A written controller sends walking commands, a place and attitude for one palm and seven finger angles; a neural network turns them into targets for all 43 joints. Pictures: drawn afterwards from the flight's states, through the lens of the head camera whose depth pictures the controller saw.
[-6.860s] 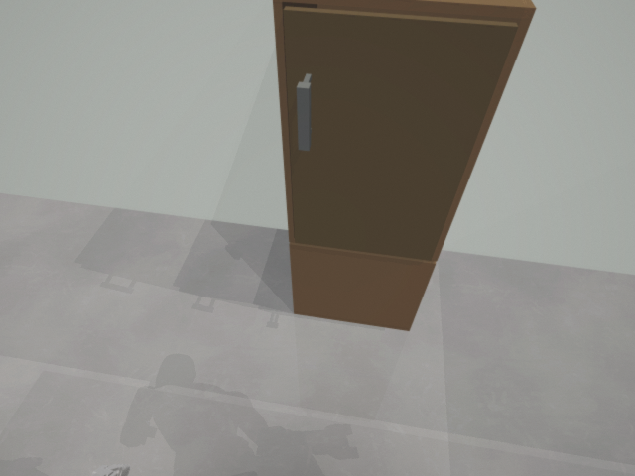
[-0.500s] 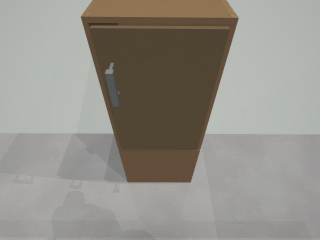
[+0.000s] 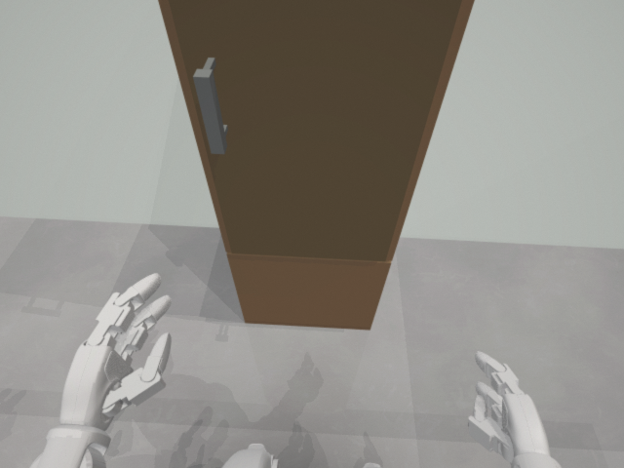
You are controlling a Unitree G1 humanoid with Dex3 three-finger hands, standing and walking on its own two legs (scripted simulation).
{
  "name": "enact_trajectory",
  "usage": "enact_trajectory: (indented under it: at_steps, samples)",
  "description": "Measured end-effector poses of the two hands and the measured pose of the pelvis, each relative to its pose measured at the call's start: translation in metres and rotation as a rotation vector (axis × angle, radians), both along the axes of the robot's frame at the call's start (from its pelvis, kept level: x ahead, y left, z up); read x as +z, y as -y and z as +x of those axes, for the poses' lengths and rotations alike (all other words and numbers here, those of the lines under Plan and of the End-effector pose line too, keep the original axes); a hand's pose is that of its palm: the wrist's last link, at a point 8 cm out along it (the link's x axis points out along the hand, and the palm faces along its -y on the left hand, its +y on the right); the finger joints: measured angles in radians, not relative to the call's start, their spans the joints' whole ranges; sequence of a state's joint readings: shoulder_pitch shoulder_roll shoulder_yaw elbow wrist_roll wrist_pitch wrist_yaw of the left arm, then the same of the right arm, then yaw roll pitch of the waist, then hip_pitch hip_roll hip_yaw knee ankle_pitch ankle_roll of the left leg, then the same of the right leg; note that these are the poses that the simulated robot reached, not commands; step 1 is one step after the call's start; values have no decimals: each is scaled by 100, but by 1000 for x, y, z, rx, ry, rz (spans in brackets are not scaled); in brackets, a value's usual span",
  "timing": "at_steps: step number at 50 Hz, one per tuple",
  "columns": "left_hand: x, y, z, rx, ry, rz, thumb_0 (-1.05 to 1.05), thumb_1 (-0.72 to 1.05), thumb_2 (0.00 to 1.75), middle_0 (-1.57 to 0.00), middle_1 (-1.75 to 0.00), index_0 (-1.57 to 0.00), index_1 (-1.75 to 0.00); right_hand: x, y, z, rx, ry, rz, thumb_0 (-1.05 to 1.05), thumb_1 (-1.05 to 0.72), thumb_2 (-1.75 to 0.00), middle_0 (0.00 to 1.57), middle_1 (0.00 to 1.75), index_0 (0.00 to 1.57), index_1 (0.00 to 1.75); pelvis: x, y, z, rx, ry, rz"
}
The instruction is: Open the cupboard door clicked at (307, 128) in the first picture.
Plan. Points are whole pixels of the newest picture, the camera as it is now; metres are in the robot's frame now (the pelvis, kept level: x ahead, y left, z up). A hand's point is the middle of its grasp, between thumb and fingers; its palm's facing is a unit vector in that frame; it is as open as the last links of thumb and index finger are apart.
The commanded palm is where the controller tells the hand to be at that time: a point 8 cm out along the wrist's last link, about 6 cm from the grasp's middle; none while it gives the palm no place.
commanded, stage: raise the hand with hooked fingers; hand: left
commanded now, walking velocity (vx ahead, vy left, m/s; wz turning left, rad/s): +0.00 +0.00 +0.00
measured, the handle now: (214, 107) +0.59 +0.19 +0.14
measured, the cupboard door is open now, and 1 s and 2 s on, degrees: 0 0 0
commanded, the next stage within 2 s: move the hooked fingers beside the handle in 1.78 s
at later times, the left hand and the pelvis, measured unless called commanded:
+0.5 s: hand (115, 331) +0.25 +0.24 +0.07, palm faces +0.04 -1.00 -0.05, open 11.0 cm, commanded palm +0.22 +0.29 +0.08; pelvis +0.02 +0.00 +0.01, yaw +0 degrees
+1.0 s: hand (54, 280) +0.28 +0.30 +0.13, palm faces +0.05 -1.00 -0.04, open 13.7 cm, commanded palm +0.25 +0.34 +0.14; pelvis +0.02 +0.04 +0.04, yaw +1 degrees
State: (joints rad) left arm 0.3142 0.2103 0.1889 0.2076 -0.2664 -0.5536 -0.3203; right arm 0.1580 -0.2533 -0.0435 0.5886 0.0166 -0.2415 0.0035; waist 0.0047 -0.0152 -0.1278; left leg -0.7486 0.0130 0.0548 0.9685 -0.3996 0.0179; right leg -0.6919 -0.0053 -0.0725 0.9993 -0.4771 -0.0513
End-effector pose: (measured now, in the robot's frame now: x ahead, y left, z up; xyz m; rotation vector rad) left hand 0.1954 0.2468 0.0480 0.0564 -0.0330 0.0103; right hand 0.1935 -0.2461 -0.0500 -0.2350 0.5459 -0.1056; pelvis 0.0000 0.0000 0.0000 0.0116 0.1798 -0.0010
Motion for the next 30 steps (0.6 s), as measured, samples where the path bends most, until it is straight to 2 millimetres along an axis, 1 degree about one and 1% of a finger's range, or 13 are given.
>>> enact_trajectory:
  at_steps: [2,4,6,8,10,12,15,18,22,26,30]
  samples:
    - [-17,-1,-11,-12,-53,-21,1,67,80,-21,-45,-22,-45,-1,5,11,9,43,-11,1,-91,-90,20,30,20,30,-11,5,-3,4,-11,-5]
    - [-28,-6,-22,25,-104,-46,1,63,78,-22,-48,-23,-48,-2,7,17,11,62,-19,1,-91,-90,20,30,20,30,-16,9,-4,9,-12,-10]
    - [-30,-12,-29,77,-121,-46,1,58,76,-22,-51,-23,-51,-5,7,18,14,58,-25,1,-91,-90,20,30,20,30,-18,13,-3,17,-9,-18]
    - [-22,-17,-29,111,-99,-27,2,53,74,-23,-54,-23,-54,-9,6,16,20,34,-28,1,-91,-90,20,30,20,30,-17,17,-1,25,-5,-27]
    - [-10,-20,-23,111,-57,-4,2,49,72,-23,-57,-23,-57,-15,3,9,26,-3,-26,1,-91,-90,20,30,20,30,-15,19,1,33,-2,-35]
    - [1,-22,-13,84,-27,12,2,44,70,-23,-60,-24,-60,-22,1,0,24,-48,-17,1,-91,-90,20,30,20,30,-12,21,3,38,-1,-40]
    - [10,-26,7,29,-44,13,2,37,68,-23,-64,-24,-64,-29,-1,-16,5,-117,3,1,-91,-90,20,30,20,30,-6,20,6,35,-1,-38]
    - [15,-32,22,2,-97,-1,1,30,65,-24,-69,-25,-69,-31,0,-33,-30,-166,18,2,-90,-90,20,30,20,30,2,17,9,23,-1,-31]
    - [23,-42,30,19,-113,-12,1,21,61,-25,-75,-25,-75,-26,4,-49,-73,-198,16,2,-90,-90,20,30,21,30,11,10,14,6,-2,-23]
    - [32,-49,32,32,-78,-10,1,12,57,-25,-81,-26,-81,-18,7,-55,-89,-205,-10,2,-90,-90,20,30,20,30,16,0,17,0,3,-25]
    - [35,-54,35,20,-59,-15,1,2,53,-26,-87,-27,-87,-9,4,-50,-87,-186,-38,2,-90,-90,20,30,20,30,19,-9,17,1,15,-31]
